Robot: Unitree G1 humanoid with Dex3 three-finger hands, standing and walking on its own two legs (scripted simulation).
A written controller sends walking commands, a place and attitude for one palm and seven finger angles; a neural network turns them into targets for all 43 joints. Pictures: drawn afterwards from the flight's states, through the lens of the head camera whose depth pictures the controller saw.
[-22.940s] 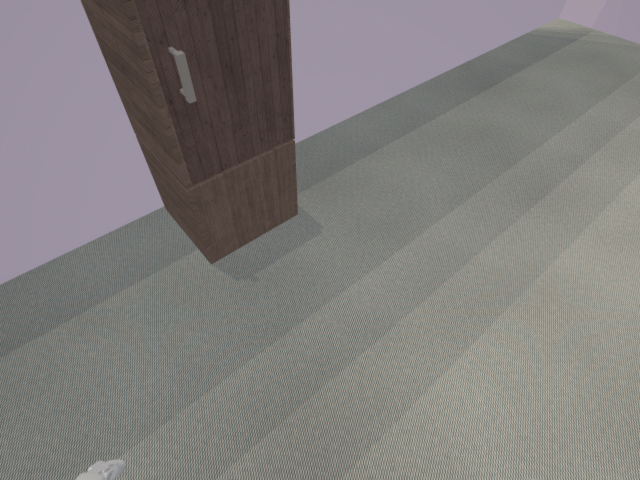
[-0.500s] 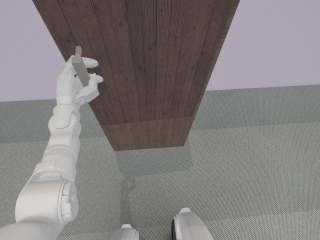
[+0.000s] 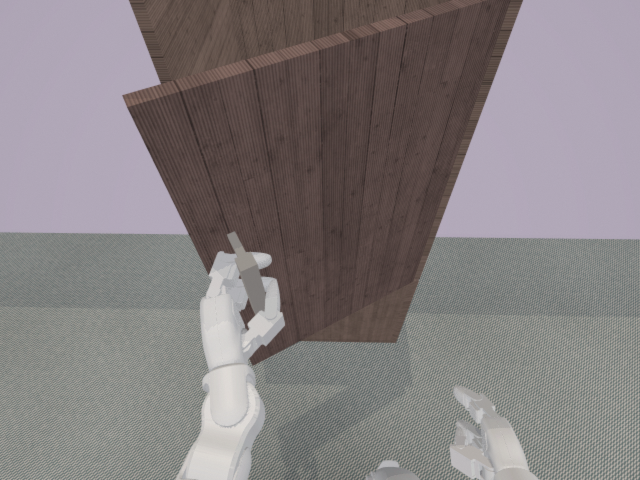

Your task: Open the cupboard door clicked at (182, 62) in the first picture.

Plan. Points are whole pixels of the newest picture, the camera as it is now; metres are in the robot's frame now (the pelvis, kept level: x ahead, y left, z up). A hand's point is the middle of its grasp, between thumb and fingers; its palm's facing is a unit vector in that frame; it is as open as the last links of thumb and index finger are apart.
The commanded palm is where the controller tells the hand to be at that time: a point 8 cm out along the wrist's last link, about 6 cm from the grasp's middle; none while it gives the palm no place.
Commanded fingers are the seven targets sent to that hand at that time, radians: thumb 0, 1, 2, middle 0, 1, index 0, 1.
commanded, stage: pull the door open along its arc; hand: left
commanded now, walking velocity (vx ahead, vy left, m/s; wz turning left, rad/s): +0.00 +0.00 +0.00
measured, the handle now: (248, 276) +0.35 +0.11 +0.05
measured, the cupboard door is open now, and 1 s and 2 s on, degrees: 30 40 40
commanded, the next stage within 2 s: open thumb and fingers to let go in 0.40 s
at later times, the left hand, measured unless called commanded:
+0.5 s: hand (313, 355) +0.25 +0.02 +0.05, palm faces +0.27 -0.96 -0.09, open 6.1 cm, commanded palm +0.21 +0.07 +0.05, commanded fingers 0.00 0.83 0.87 -0.40 -1.34 -0.40 -1.34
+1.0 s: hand (299, 348) +0.26 +0.04 +0.05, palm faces +0.38 -0.92 -0.06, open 12.3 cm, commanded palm +0.22 +0.07 +0.05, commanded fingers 0.00 -0.50 0.30 -0.27 -1.00 -0.27 -1.00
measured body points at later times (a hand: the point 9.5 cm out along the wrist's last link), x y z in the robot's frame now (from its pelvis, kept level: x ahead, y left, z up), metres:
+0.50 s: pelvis +0.00 -0.05 +0.00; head +0.04 -0.08 +0.44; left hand +0.23 +0.07 +0.06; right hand +0.19 -0.26 -0.10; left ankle -0.05 +0.12 -0.69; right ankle +0.03 -0.11 -0.69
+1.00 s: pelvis -0.04 -0.04 -0.01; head +0.01 -0.07 +0.44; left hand +0.24 +0.09 +0.06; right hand +0.15 -0.25 -0.12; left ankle -0.05 +0.12 -0.69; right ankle +0.03 -0.11 -0.69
